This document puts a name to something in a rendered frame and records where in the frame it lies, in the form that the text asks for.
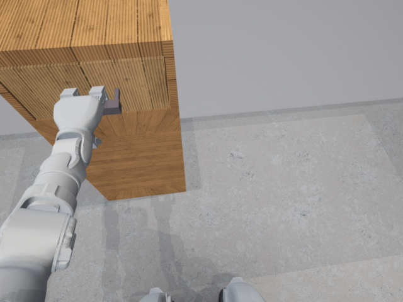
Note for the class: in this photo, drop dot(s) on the cabinet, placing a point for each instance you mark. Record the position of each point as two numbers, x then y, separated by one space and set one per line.
141 152

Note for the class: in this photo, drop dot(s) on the left robot hand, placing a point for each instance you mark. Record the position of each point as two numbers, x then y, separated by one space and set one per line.
83 112

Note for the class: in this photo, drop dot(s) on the handle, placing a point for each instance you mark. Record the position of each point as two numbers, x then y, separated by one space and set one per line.
113 107

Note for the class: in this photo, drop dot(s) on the drawer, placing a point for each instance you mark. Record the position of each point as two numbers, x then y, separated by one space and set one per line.
142 83

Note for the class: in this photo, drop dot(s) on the robot right thigh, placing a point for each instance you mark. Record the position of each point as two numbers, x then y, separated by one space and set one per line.
241 292

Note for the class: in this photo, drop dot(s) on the left robot upper arm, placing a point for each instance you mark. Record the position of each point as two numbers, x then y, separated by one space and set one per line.
34 245

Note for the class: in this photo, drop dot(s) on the left robot forearm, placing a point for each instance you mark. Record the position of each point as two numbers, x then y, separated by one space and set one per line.
61 175

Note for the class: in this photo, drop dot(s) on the robot left shin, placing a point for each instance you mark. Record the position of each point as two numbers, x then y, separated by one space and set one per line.
156 290

